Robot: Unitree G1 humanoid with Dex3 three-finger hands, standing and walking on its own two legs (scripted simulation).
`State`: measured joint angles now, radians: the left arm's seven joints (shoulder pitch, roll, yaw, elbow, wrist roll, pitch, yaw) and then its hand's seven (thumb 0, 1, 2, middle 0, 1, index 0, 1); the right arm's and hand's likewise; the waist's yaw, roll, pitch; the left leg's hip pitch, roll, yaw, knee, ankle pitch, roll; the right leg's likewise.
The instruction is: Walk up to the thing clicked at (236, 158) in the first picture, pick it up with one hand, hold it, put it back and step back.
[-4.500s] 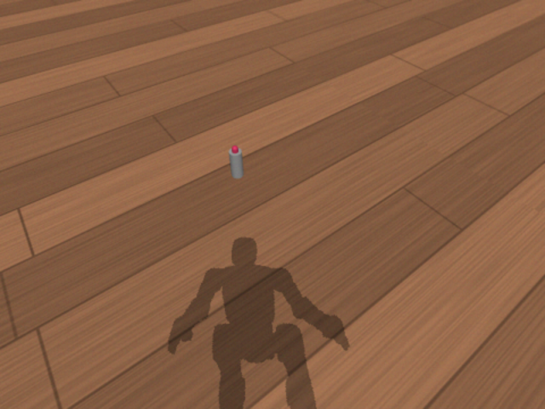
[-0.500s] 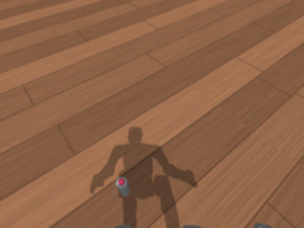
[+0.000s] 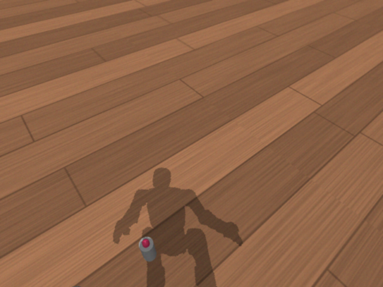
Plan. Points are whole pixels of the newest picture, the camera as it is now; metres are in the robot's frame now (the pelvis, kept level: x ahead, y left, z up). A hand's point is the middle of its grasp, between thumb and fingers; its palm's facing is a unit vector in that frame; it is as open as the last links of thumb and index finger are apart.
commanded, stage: walk up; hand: left
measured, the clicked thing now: (147, 248) +0.40 +0.20 -0.68
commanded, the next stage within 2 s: stand in 0.92 s
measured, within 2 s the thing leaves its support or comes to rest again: neither
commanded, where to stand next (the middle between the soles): +0.06 -0.01 m, yaw +1 degrees
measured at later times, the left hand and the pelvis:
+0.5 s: hand out of the picture +0.08 +0.25 -0.16, palm faces -0.01 -0.95 -0.32, open 7.4 cm; pelvis +0.01 +0.00 +0.00, yaw +0 degrees
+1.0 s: hand out of the picture +0.10 +0.25 -0.16, palm faces -0.02 -0.95 -0.32, open 7.4 cm; pelvis +0.01 +0.01 +0.00, yaw +0 degrees
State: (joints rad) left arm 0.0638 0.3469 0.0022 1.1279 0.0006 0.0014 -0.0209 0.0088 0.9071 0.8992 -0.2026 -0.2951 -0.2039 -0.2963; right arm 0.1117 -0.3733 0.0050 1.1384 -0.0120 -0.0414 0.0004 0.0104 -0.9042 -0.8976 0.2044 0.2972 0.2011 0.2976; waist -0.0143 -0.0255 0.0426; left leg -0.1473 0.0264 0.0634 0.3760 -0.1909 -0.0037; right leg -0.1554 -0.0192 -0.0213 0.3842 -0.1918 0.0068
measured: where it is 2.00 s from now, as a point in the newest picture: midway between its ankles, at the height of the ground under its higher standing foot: outside the picture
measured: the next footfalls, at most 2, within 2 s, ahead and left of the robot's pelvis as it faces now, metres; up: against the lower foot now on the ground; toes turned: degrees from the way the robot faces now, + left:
none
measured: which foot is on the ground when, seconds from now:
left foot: down 0.00-1.00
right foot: down 0.00-1.00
